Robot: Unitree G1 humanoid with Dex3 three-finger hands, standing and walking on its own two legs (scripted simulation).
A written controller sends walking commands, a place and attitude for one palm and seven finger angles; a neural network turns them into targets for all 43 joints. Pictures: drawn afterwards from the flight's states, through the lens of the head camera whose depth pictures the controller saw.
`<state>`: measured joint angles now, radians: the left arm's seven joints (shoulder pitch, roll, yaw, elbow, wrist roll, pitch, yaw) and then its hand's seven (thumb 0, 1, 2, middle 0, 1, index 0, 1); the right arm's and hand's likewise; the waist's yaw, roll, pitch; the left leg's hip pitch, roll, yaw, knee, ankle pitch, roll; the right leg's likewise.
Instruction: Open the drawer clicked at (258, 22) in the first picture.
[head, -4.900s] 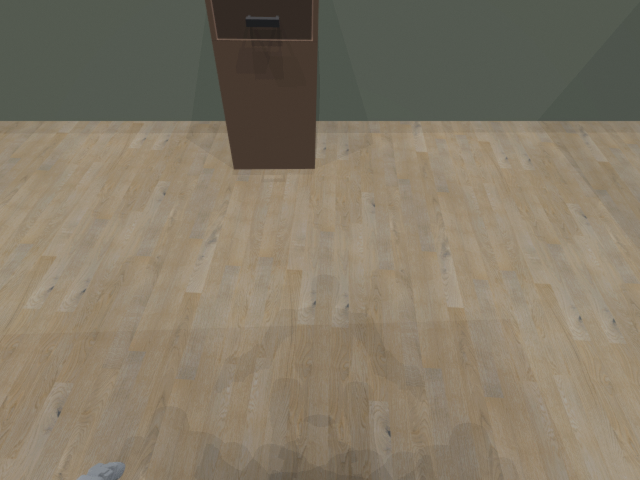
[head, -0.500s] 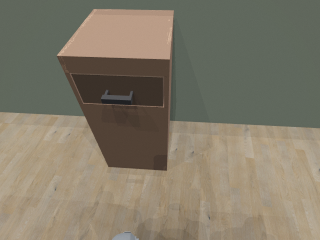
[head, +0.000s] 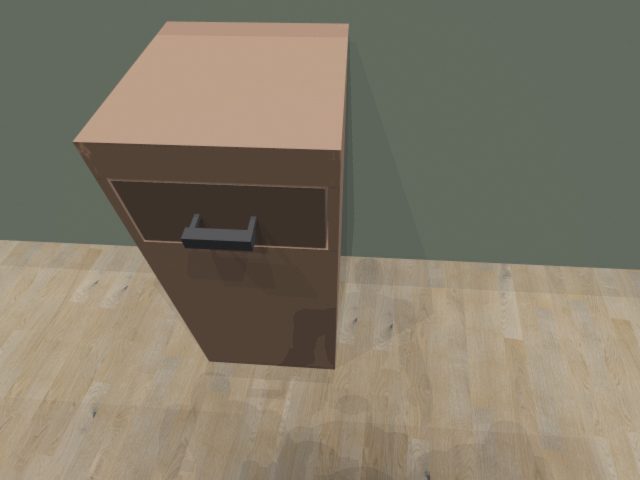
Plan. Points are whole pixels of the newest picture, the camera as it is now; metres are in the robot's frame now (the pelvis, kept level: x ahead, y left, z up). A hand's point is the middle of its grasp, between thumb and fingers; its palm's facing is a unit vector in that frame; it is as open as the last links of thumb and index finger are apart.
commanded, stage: come to a stop and stand still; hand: left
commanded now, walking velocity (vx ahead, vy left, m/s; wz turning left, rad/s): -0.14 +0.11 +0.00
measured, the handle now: (221, 229) +0.51 +0.21 -0.05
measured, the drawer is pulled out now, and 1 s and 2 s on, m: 0.00 0.00 0.00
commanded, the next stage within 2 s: look again from close up in 0.66 s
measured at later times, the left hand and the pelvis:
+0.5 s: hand out of the picture +0.01 +0.22 -0.17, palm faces +0.08 -0.98 -0.21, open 7.4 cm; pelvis -0.03 +0.03 +0.01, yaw +1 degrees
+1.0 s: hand out of the picture -0.05 +0.20 -0.17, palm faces +0.01 -0.98 -0.20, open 7.4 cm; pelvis -0.06 +0.03 +0.01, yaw +1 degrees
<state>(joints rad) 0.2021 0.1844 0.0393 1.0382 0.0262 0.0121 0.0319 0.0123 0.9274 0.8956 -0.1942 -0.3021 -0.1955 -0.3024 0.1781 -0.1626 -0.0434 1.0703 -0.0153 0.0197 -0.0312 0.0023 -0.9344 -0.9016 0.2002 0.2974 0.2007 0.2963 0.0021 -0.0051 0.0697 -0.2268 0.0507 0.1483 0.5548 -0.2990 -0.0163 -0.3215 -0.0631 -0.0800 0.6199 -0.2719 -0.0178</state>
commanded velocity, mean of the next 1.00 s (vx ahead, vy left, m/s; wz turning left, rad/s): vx -0.02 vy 0.02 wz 0.00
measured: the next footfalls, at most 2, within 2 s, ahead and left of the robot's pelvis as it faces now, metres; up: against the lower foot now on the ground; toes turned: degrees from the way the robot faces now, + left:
left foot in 0.36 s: -0.02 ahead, +0.14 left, +0.00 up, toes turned +3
right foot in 0.60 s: -0.01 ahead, -0.09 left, +0.00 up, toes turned -2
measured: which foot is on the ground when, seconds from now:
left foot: up 0.00-0.34, down 0.36-1.00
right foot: down 0.00-0.38, up 0.40-0.58, down 0.60-1.00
